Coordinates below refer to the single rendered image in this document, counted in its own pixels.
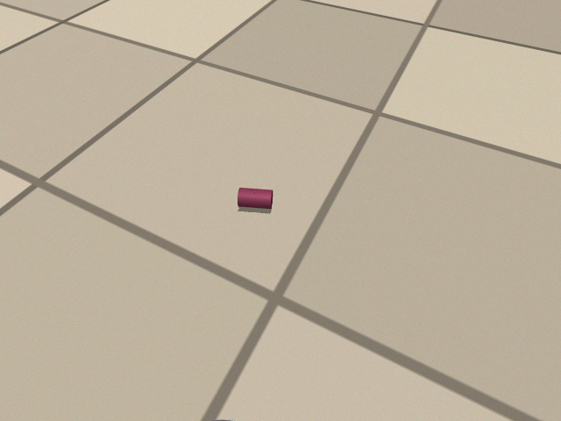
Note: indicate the can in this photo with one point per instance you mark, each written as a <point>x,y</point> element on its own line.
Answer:
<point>255,198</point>

